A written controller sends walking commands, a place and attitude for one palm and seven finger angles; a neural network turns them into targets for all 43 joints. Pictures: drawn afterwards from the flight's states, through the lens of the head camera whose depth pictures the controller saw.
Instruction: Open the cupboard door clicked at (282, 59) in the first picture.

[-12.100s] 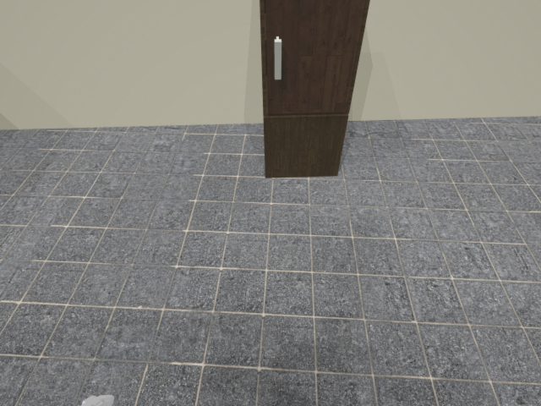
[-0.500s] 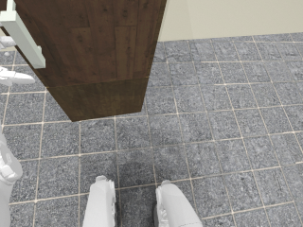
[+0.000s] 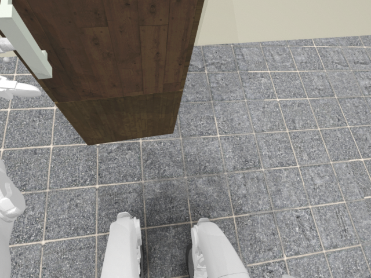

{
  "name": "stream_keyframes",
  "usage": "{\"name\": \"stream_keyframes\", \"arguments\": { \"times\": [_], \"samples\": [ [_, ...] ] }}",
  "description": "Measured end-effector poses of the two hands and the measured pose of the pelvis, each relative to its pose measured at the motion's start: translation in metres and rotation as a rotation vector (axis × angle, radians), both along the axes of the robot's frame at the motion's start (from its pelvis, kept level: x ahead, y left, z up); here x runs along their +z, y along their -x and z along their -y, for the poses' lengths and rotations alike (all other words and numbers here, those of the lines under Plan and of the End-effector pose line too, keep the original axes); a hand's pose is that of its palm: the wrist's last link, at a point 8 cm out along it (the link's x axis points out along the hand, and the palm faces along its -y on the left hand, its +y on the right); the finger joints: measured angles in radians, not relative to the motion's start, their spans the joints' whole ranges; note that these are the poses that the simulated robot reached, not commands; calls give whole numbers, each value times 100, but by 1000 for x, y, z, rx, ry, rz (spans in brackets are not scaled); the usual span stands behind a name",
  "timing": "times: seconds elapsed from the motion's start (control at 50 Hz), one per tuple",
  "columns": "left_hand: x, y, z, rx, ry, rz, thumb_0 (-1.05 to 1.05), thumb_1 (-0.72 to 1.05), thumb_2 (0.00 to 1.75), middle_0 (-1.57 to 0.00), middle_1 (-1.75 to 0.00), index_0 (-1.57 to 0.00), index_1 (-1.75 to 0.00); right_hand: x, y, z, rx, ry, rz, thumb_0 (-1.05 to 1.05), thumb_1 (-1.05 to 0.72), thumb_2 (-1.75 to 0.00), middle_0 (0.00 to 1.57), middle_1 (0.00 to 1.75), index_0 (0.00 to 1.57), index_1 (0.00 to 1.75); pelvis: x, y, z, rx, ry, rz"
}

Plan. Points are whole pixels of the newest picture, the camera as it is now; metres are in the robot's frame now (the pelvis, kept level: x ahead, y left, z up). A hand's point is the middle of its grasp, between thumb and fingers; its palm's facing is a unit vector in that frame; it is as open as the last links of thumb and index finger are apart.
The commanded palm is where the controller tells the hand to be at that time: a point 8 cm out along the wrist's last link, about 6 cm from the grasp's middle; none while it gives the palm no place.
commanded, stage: slide the fingers in behind the handle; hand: left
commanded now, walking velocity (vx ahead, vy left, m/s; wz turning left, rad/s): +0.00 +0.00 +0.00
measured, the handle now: (27, 38) +0.56 +0.28 +0.07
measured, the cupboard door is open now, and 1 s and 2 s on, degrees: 0 0 0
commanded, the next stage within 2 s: close the thumb around the handle in 1.54 s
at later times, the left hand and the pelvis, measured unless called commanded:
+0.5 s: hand (22, 61) +0.51 +0.28 +0.06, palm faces +0.17 -0.99 -0.03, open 13.8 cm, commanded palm +0.50 +0.29 +0.06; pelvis +0.00 +0.00 +0.00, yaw +1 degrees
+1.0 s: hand (41, 59) +0.51 +0.25 +0.07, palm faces +0.16 -0.99 -0.03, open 13.8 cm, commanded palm +0.50 +0.27 +0.06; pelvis +0.00 +0.00 +0.01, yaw +1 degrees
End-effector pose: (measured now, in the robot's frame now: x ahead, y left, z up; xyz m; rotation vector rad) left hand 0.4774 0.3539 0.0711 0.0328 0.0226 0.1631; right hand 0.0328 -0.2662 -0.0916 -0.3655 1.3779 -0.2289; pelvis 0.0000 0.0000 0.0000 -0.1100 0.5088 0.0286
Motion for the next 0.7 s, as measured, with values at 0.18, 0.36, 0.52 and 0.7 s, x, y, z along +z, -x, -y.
{"name": "stream_keyframes", "arguments": {
  "times": [0.18,0.36,0.52,0.7],
  "samples": [
    [-1,0,2,12,7,2,-1,-50,30,-31,-122,-33,-123,-2,2,0,11,0,-14,0,-90,-90,20,30,20,30,-2,2,1,9,3,-3],
    [-4,-2,14,-11,15,-7,-1,-50,30,-31,-122,-32,-123,2,1,1,22,13,-6,0,-90,-90,20,30,20,30,0,3,1,19,8,-1],
    [-5,-3,24,-1,1,-4,-1,-50,30,-31,-122,-31,-124,5,3,-2,18,5,1,0,-90,-90,20,30,20,30,3,3,-1,21,8,5],
    [-5,-5,35,8,9,0,-1,-50,30,-31,-121,-31,-124,5,10,-7,3,-18,-13,0,-90,-90,20,30,20,30,6,1,-2,19,3,10]
  ]
}}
